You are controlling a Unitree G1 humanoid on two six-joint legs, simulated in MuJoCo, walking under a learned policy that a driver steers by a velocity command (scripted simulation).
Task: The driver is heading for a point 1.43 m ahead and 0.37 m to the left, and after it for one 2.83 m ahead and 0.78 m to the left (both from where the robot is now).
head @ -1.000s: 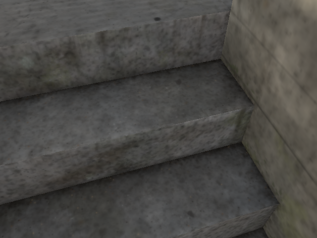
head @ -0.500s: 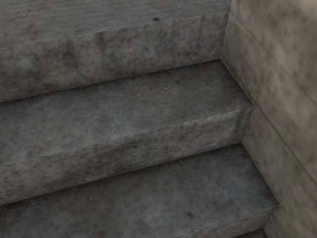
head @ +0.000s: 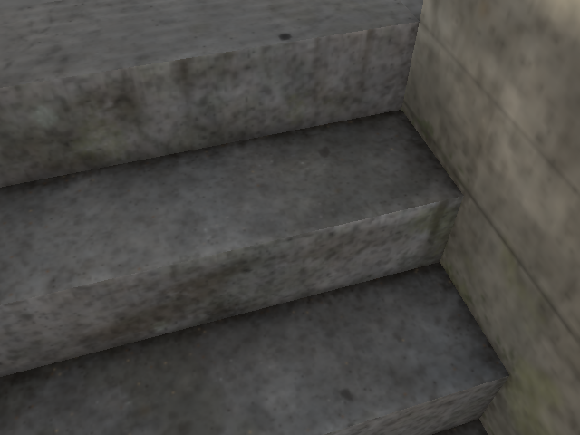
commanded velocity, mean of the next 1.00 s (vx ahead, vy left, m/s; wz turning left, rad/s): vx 0.25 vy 0.08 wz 0.00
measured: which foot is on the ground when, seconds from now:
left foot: down 0.00-1.00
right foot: down 0.00-1.00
